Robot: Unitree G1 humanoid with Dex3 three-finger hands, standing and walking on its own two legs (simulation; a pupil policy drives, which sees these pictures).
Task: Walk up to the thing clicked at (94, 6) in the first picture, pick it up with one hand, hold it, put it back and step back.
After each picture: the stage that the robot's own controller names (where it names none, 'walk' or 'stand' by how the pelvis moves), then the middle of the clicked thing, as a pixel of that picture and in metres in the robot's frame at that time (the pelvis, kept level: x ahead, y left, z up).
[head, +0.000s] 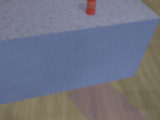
stand; (91, 5) +1.07 -0.06 -0.05
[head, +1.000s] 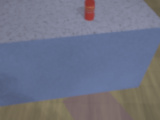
rise first; (89, 10) +0.97 -0.02 -0.02
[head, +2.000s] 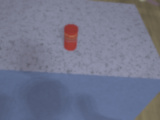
walk; (70, 37) +0.64 +0.08 -0.01
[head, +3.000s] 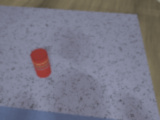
stand; (41, 63) +0.48 +0.19 -0.02
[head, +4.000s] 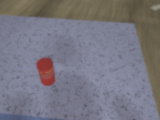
stand; (46, 72) +0.48 +0.16 -0.05
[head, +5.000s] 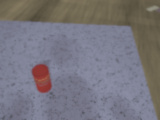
stand; (42, 79) +0.45 +0.17 -0.05
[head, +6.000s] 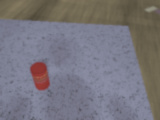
stand; (40, 76) +0.46 +0.18 -0.05
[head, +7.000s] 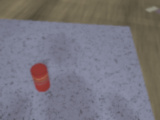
stand; (40, 78) +0.45 +0.18 -0.05
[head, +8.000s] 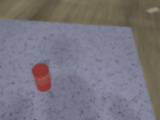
stand; (42, 78) +0.45 +0.18 -0.05
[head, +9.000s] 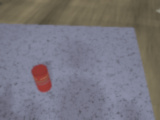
rise first; (42, 78) +0.46 +0.21 -0.05
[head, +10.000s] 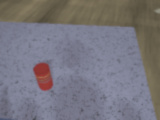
go down; (43, 77) +0.46 +0.20 -0.05
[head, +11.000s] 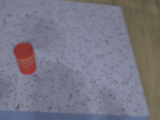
go down; (25, 59) +0.48 +0.19 -0.01
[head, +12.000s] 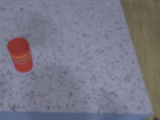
go down; (21, 56) +0.47 +0.19 +0.02
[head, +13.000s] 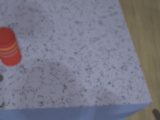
close in; (7, 48) +0.47 +0.20 +0.04
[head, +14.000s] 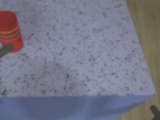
close; (9, 33) +0.50 +0.19 +0.06
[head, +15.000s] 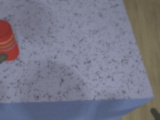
lift; (4, 42) +0.47 +0.20 +0.06
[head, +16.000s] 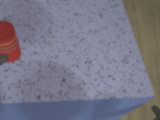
lift; (6, 43) +0.47 +0.19 +0.07
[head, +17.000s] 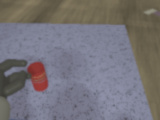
lift; (38, 77) +0.46 +0.19 -0.01
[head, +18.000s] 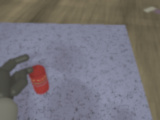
stand; (39, 79) +0.45 +0.18 -0.03
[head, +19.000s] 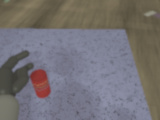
stand; (41, 84) +0.44 +0.18 -0.04
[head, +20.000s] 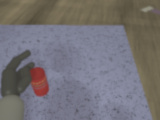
stand; (39, 82) +0.44 +0.18 -0.03
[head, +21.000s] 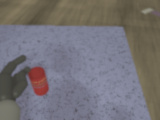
stand; (39, 81) +0.45 +0.18 -0.04
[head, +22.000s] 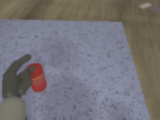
stand; (36, 78) +0.45 +0.19 -0.03
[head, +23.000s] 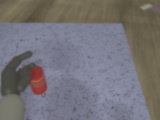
stand; (37, 80) +0.44 +0.19 -0.03
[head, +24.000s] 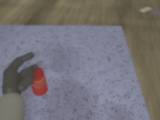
stand; (37, 81) +0.45 +0.18 -0.04
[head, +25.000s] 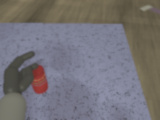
stand; (38, 79) +0.45 +0.18 -0.03
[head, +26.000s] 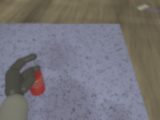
stand; (35, 81) +0.44 +0.19 -0.04
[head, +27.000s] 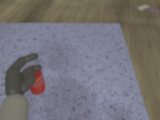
stand; (35, 80) +0.44 +0.19 -0.03
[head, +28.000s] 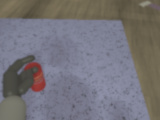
stand; (35, 77) +0.45 +0.19 -0.03
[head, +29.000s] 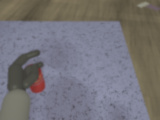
stand; (35, 78) +0.45 +0.19 -0.03
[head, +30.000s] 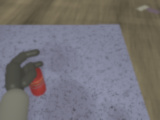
stand; (36, 81) +0.44 +0.19 -0.03
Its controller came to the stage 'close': yes
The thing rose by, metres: 0.00
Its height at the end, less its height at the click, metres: +0.00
